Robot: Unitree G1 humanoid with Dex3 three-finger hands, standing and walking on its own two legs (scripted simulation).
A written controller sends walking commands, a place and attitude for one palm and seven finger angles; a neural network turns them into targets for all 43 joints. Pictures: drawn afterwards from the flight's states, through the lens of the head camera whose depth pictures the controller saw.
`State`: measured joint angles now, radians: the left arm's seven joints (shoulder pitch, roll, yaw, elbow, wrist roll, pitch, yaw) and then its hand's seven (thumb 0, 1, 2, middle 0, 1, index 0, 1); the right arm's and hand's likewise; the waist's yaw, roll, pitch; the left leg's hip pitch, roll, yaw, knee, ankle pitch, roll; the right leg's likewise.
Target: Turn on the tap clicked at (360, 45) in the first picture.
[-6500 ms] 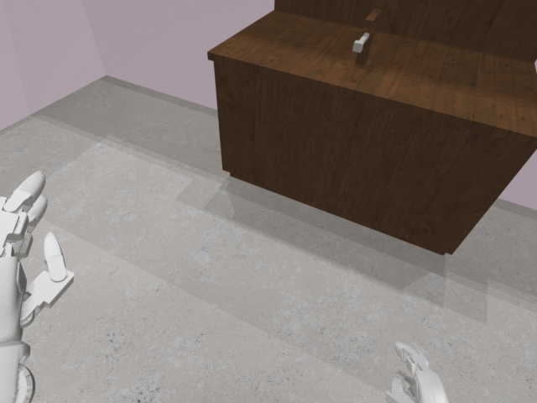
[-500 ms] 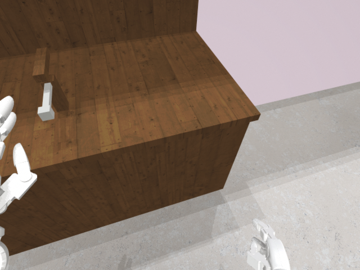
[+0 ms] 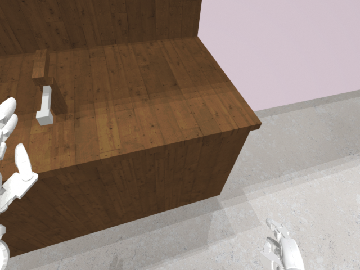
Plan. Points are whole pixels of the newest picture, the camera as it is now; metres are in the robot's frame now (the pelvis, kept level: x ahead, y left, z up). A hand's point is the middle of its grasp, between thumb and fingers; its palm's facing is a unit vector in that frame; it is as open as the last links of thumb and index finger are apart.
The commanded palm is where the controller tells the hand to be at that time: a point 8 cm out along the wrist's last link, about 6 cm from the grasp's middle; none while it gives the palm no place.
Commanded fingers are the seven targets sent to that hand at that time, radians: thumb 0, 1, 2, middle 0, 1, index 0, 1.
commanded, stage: come to a stop and stand still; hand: left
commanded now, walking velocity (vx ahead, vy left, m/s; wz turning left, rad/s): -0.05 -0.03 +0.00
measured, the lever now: (44, 117) +0.43 +0.38 +0.06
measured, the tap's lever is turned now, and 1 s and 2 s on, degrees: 0 0 0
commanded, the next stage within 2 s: look again from close up in 0.60 s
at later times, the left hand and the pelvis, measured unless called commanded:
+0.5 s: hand (32, 212) +0.17 +0.23 +0.16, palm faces +0.41 -0.84 -0.36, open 7.4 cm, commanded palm +0.11 +0.27 +0.18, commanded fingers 0.00 0.90 0.90 -0.20 -0.30 -0.20 -0.30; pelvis -0.05 -0.01 +0.00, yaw +0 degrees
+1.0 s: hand (44, 183) +0.21 +0.24 +0.15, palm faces +0.29 -0.90 -0.33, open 7.4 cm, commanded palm +0.15 +0.28 +0.18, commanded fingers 0.00 0.90 0.90 -0.20 -0.30 -0.20 -0.30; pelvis -0.03 +0.01 +0.00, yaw -4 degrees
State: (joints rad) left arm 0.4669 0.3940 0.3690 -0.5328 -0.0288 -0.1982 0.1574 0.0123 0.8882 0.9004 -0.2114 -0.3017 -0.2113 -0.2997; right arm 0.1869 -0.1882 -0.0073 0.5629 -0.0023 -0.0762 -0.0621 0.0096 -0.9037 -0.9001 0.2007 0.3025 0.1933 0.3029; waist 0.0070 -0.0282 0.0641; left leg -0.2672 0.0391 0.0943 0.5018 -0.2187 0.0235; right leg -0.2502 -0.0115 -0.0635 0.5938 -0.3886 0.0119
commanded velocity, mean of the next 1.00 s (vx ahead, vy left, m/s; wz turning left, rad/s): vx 0.00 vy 0.00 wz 0.00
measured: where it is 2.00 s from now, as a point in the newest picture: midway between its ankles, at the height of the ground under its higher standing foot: outside the picture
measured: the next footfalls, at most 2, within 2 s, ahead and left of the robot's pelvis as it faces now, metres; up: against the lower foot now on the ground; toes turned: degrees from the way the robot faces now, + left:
none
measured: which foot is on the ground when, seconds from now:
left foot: down 0.00-1.00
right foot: down 0.00-1.00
